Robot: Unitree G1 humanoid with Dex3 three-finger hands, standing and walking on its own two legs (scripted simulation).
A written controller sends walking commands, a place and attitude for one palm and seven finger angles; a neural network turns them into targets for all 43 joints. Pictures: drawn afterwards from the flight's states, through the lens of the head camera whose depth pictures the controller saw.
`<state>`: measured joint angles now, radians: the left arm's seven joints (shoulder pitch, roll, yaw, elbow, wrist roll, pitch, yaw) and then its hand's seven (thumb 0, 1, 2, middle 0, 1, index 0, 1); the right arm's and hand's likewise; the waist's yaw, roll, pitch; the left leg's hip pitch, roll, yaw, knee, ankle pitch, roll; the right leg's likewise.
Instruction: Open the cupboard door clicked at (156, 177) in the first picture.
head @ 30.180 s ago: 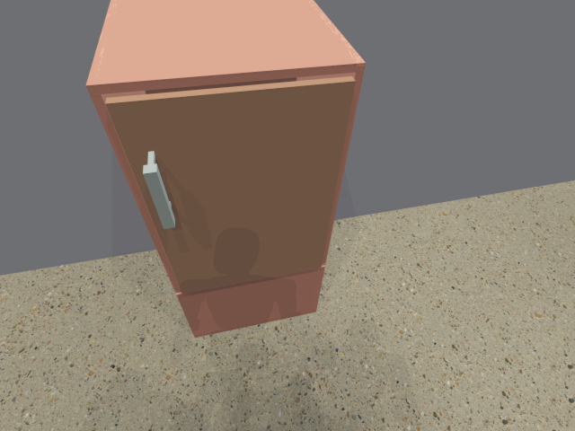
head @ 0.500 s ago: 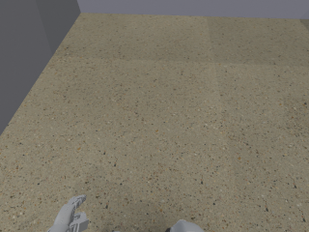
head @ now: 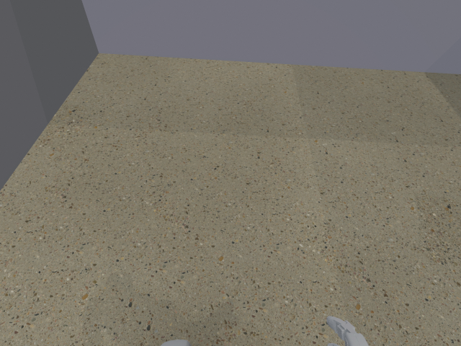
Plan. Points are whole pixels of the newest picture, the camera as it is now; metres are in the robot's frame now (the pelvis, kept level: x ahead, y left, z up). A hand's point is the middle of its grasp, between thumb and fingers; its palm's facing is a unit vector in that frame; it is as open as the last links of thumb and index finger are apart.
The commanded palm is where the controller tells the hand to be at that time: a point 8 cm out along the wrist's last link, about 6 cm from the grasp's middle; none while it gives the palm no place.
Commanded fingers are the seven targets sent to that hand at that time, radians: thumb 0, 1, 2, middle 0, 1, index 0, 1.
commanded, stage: turn to face it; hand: left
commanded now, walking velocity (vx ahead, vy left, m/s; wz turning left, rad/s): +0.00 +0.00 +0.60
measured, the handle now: out of the picture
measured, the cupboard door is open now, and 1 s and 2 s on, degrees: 43 43 43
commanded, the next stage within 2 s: none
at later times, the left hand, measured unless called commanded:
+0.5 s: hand (140, 323) +0.18 +0.20 -0.17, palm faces +0.32 -0.93 -0.17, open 7.4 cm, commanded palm none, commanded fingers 0.00 0.90 0.90 -0.20 -0.30 -0.20 -0.30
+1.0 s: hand out of the picture +0.12 +0.15 -0.15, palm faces +0.60 -0.76 -0.25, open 7.4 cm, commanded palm none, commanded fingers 0.00 0.90 0.90 -0.20 -0.30 -0.20 -0.30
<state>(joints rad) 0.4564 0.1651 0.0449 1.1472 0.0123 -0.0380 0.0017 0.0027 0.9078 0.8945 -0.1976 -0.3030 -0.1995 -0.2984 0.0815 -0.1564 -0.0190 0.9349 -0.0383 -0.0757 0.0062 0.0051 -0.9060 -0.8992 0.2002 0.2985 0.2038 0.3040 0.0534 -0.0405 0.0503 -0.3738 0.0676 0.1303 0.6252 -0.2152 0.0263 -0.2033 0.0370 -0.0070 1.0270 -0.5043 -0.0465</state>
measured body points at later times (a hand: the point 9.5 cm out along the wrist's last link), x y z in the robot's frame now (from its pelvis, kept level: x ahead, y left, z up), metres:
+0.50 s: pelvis +0.14 +0.00 +0.00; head +0.17 +0.03 +0.45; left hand +0.16 +0.25 -0.16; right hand +0.26 -0.24 -0.13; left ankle +0.14 +0.11 -0.72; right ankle +0.13 -0.14 -0.70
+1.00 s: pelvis +0.20 -0.04 +0.02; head +0.24 -0.01 +0.46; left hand +0.09 +0.19 -0.13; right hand +0.45 -0.18 -0.12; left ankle +0.13 +0.06 -0.68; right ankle +0.25 -0.14 -0.72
